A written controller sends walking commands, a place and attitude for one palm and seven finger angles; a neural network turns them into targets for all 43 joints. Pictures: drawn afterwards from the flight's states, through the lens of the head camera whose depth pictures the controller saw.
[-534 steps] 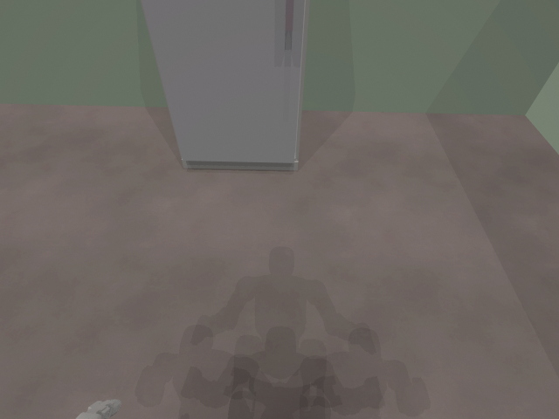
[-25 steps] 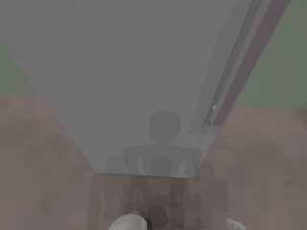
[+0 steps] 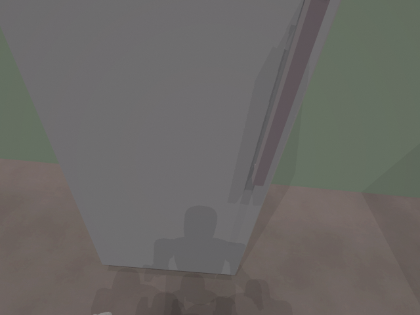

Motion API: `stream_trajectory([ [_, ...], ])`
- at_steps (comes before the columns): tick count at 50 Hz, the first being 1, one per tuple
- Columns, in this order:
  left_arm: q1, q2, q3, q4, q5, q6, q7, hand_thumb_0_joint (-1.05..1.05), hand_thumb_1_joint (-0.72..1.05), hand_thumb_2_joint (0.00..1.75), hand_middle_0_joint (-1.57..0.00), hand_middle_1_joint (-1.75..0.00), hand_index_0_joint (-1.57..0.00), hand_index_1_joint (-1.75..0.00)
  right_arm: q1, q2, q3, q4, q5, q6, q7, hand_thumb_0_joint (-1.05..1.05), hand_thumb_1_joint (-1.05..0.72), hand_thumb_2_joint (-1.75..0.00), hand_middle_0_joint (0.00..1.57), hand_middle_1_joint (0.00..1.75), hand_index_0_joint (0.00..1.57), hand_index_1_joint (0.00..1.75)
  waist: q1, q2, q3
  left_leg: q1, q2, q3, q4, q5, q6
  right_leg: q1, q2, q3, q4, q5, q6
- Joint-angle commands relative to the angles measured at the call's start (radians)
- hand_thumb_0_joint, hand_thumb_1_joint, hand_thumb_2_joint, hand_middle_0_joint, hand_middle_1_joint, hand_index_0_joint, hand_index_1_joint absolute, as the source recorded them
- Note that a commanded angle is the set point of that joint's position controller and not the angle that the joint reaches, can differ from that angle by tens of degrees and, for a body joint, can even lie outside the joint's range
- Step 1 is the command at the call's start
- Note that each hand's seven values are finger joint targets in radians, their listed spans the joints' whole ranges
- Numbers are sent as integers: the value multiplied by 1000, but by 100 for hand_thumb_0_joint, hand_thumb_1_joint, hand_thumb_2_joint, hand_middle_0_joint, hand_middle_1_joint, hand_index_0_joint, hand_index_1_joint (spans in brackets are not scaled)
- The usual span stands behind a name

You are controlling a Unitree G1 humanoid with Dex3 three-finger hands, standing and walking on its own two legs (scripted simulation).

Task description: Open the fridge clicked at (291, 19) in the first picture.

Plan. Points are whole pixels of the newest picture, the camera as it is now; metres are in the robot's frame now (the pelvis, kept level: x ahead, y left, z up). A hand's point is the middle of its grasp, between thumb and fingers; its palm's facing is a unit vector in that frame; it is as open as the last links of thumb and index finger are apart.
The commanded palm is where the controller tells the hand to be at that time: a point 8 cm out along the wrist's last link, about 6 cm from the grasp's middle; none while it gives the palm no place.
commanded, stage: come to a stop and stand still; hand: right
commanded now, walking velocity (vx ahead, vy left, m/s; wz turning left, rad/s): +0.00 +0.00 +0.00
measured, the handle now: (278, 107) +0.46 -0.10 +0.21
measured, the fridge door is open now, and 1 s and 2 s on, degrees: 0 0 0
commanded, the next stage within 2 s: look again from close up in 0.86 s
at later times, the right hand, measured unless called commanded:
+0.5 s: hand out of the picture -0.02 -0.21 -0.16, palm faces +0.04 +0.98 -0.22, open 7.3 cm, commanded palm none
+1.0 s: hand out of the picture -0.06 -0.20 -0.16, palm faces +0.08 +0.98 -0.18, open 7.4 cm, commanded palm none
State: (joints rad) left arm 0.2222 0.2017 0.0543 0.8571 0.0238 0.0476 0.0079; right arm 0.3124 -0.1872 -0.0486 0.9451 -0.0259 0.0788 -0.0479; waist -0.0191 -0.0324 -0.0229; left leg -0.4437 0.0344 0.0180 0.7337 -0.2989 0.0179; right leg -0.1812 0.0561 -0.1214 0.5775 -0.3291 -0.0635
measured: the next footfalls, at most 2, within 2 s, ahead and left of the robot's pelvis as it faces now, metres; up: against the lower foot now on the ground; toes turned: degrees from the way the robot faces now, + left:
left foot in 0.12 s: +0.07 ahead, +0.08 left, +0.00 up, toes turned -4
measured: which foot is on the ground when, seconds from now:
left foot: up 0.00-0.10, down 0.12-1.00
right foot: down 0.00-1.00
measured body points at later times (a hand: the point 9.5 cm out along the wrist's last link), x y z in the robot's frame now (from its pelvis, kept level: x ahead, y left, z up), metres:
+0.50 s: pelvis -0.06 -0.03 +0.01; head -0.07 -0.02 +0.46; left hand -0.08 +0.21 -0.15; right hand -0.02 -0.26 -0.14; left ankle +0.03 +0.08 -0.72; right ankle -0.01 -0.09 -0.72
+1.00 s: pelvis -0.05 -0.04 +0.01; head -0.06 -0.03 +0.46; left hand -0.03 +0.19 -0.14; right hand -0.06 -0.25 -0.14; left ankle +0.03 +0.08 -0.72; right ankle -0.01 -0.09 -0.72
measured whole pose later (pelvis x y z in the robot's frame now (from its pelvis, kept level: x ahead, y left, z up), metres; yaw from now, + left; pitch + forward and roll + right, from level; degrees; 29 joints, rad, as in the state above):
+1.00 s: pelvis -0.05 -0.04 +0.01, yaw -2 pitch -2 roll +0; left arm 0.30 0.17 0.01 1.04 0.01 0.00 0.01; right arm 0.35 -0.13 -0.01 1.02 -0.03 0.01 -0.02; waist 0.00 -0.01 0.00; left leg -0.31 -0.01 -0.02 0.47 -0.17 0.01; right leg -0.23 0.08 -0.08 0.44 -0.20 -0.09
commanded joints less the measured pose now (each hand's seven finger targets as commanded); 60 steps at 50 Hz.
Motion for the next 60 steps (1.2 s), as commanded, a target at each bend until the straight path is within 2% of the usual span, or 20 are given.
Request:
stream_trajectory([
  [1, -112, 131, 19, -109, 9, -20, -1, 0, 90, 90, -20, -30, -20, -30, 38, -71, -18, -84, -1, -24, 11, 0, -90, -90, 20, 30, 20, 30, -39, -14, 225, 111, -47, -29, 203, -32, -16, -445, -266, 256, -344, -134, -96],
  [4, -49, 118, 13, -86, 6, -26, 7, 0, 90, 90, -20, -30, -20, -30, 102, -76, -12, -80, -1, -55, 16, 0, -90, -90, 20, 30, 20, 30, -41, 39, 188, 190, -27, -43, -145, -17, 4, -355, -221, 253, -212, -200, -53],
  [5, -8, 93, 7, -78, -2, -29, 9, 0, 90, 90, -20, -30, -20, -30, 99, -94, -9, -84, -7, -70, 14, 0, -90, -90, 20, 30, 20, 30, -21, 133, 175, 177, 14, -169, -287, -71, 30, -331, -153, 219, -126, -207, -16],
  [6, 40, 67, 1, -72, -13, -27, 12, 0, 90, 90, -20, -30, -20, -30, 78, -125, -8, -91, -7, -84, 12, 0, -90, -90, 20, 30, 20, 30, 16, 212, 131, 118, 131, -354, -378, -122, 90, -264, -73, 151, -17, -143, 19],
  [7, 77, 60, 3, -61, -15, -24, 10, 0, 90, 90, -20, -30, -20, -30, 41, -153, -8, -102, -3, -89, 12, 0, -90, -90, 20, 30, 20, 30, 50, 216, 87, 20, 218, -443, -470, -279, 149, -139, -41, 125, 58, -97, 39],
  [8, 101, 68, 6, -38, -12, -23, 6, 0, 90, 90, -20, -30, -20, -30, -3, -158, -15, -118, -1, -95, 8, 0, -90, -90, 20, 30, 20, 30, 61, 225, 37, -17, 210, -457, -497, -322, 172, -71, -42, 138, 100, -57, 40],
  [9, 114, 75, 7, -21, -13, -24, 4, 0, 90, 90, -20, -30, -20, -30, -38, -163, -18, -125, -1, -100, 3, 0, -90, -90, 20, 30, 20, 30, 64, 272, 34, -32, 197, -434, -512, -349, 171, -61, -49, 144, 121, -56, 36],
  [11, 150, 81, 11, 9, -14, -32, 2, 0, 90, 90, -20, -30, -20, -30, -77, -168, -22, -131, 0, -103, 1, 0, -90, -90, 20, 30, 20, 30, 76, 241, 32, -53, 167, -348, -495, -330, 151, 0, -52, 140, 45, -26, 29],
  [13, 190, 68, 2, 40, -10, -45, 1, 0, 90, 90, -20, -30, -20, -30, -74, -157, -20, -115, 3, -99, 2, 0, -90, -90, 20, 30, 20, 30, 84, 142, 23, -62, 109, -263, -428, -301, 102, 64, -58, 146, -109, -2, 19],
  [16, 124, 80, -5, 41, 4, -61, 5, 0, 90, 90, -20, -30, -20, -30, -1, -99, -4, -76, 10, -83, 8, 0, -90, -90, 20, 30, 20, 30, 23, -133, 87, 91, -10, -95, -254, -109, 33, -168, -191, 321, -352, -238, -18],
  [18, 67, 91, -7, 38, -1, -60, 12, 0, 90, 90, -20, -30, -20, -30, 40, -73, -1, -44, 3, -74, 12, 0, -90, -90, 20, 30, 20, 30, -11, -84, 114, 203, -26, -55, -188, -10, 24, -288, -218, 338, -392, -281, -28],
  [21, 58, 97, -8, 47, -5, -58, 18, 0, 90, 90, -20, -30, -20, -30, 76, -55, 1, -20, 0, -67, 18, 0, -90, -90, 20, 30, 20, 30, -26, -40, 99, 252, -25, -52, -166, 7, 18, -314, -213, 309, -384, -267, -30],
  [26, 76, 96, -7, 74, -2, -52, 16, 0, 90, 90, -20, -30, -20, -30, 71, -64, -1, -11, -2, -67, 20, 0, -90, -90, 20, 30, 20, 30, -11, -12, 113, 246, -10, -91, -230, -51, 28, -320, -193, 290, -360, -317, -18],
  [30, 135, 74, -14, 96, -1, -48, 13, 0, 90, 90, -20, -30, -20, -30, 39, -78, 3, -13, 2, -82, 18, 0, -90, -90, 20, 30, 20, 30, 32, 100, 127, 85, 56, -228, -397, -251, 62, -197, -117, 223, -238, -212, 8],
  [32, 166, 61, -16, 112, -3, -50, 14, 0, 90, 90, -20, -30, -20, -30, 17, -82, 4, -16, 5, -90, 16, 0, -90, -90, 20, 30, 20, 30, 54, 112, 111, 28, 71, -245, -432, -265, 67, -120, -104, 200, -193, -140, 11],
  [35, 169, 65, -18, 124, -2, -57, 16, 0, 90, 90, -20, -30, -20, -30, 14, -74, 6, -6, 7, -91, 19, 0, -90, -90, 20, 30, 20, 30, 55, 68, 99, 32, 44, -207, -401, -209, 54, -107, -122, 222, -232, -157, 9],
  [41, 97, 84, -19, 113, -6, -73, 19, 0, 90, 90, -20, -30, -20, -30, 64, -48, 14, 19, 1, -90, 19, 0, -90, -90, 20, 30, 20, 30, 14, -9, 94, 184, 6, -133, -308, -14, 32, -211, -183, 298, -360, -231, -5],
  [45, 90, 86, -20, 119, -6, -68, 18, 0, 90, 90, -20, -30, -20, -30, 74, -50, 18, 29, -1, -86, 19, 0, -90, -90, 20, 30, 20, 30, 12, 6, 127, 181, 9, -135, -320, -61, 27, -241, -179, 298, -375, -286, -2],
  [48, 91, 86, -21, 122, -7, -66, 17, 0, 90, 90, -20, -30, -20, -30, 81, -46, 20, 35, -1, -89, 18, 0, -90, -90, 20, 30, 20, 30, 14, 40, 138, 168, 16, -150, -339, -67, 27, -232, -169, 290, -358, -258, -2],
  [60, 113, 79, -30, 154, -10, -77, 18, 0, 90, 90, -20, -30, -20, -30, 78, -52, 32, 62, 5, -100, 15, 0, -90, -90, 20, 30, 20, 30, 24, 45, 115, 171, 34, -158, -365, -14, 28, -159, -164, 277, -353, -163, 5],
])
